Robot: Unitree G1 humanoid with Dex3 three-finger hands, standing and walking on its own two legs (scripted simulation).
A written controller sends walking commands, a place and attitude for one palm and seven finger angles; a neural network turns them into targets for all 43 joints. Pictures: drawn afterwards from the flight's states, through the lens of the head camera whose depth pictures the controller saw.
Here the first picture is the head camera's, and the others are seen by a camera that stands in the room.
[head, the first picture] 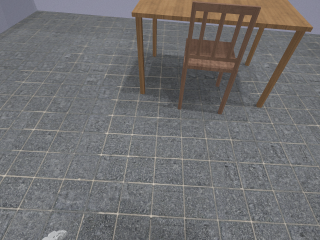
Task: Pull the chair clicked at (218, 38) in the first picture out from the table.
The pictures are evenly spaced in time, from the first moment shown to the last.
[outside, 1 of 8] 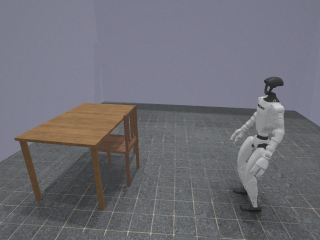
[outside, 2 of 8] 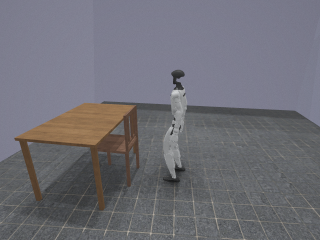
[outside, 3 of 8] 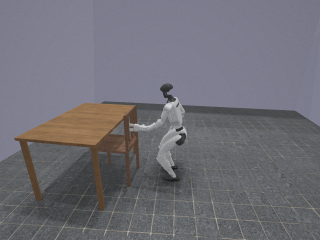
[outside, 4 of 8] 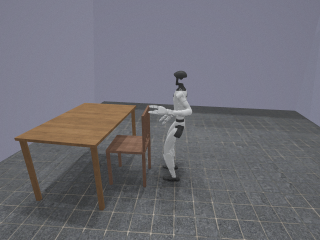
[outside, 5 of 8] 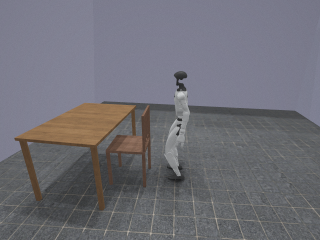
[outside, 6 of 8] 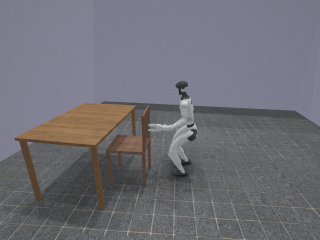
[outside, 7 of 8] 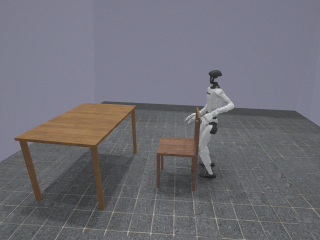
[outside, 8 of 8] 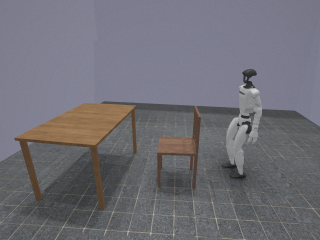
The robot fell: no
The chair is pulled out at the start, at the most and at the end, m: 0.00 0.74 0.73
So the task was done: yes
